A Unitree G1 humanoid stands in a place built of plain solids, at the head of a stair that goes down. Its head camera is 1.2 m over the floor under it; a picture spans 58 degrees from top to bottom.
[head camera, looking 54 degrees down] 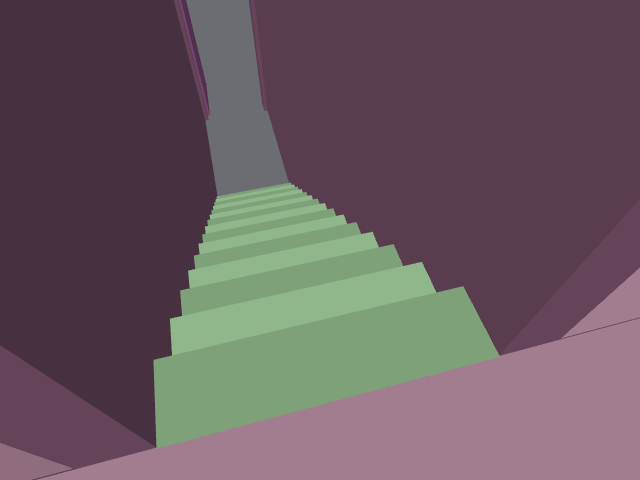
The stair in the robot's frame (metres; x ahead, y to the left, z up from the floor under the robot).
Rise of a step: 0.21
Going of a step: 0.24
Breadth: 0.96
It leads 15 degrees to the left of straight ahead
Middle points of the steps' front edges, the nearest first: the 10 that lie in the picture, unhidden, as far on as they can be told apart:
0.57 0.01 0.00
0.80 0.07 -0.20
1.03 0.13 -0.41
1.26 0.19 -0.62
1.49 0.25 -0.83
1.72 0.31 -1.03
1.94 0.37 -1.24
2.17 0.43 -1.45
2.40 0.49 -1.65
2.63 0.54 -1.86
